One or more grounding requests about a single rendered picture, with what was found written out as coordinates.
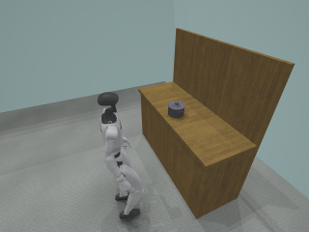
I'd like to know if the left robot hand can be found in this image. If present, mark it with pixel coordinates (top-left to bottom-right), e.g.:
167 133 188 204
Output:
121 137 132 150

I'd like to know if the robot right shin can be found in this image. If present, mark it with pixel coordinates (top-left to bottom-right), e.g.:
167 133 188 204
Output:
124 189 144 215

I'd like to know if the robot right upper arm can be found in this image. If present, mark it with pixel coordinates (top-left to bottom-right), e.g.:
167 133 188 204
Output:
103 125 118 161

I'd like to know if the right robot forearm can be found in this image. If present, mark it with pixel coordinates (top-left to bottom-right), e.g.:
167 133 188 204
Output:
105 157 126 185

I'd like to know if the lid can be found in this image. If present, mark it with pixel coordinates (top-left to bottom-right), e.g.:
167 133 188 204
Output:
168 101 185 110

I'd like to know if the right robot hand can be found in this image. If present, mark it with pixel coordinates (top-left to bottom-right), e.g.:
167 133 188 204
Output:
119 180 135 196

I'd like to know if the robot right thigh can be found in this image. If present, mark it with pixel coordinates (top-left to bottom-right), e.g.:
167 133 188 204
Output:
117 163 143 194

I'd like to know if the pot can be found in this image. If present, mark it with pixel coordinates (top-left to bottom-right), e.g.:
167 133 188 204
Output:
168 107 184 119

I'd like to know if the table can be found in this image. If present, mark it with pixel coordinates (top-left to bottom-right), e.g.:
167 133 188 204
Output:
138 28 295 219

